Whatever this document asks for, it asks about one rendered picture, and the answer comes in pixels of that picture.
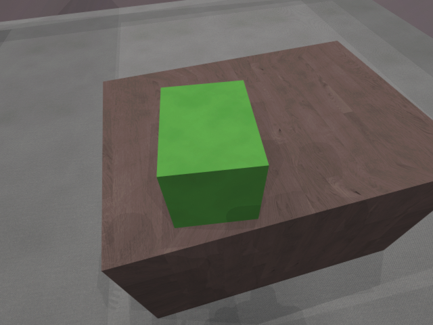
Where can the pedestal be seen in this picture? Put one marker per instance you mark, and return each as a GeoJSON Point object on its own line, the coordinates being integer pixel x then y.
{"type": "Point", "coordinates": [350, 171]}

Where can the carton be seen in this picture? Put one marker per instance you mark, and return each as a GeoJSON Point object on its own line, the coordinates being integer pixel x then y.
{"type": "Point", "coordinates": [212, 167]}

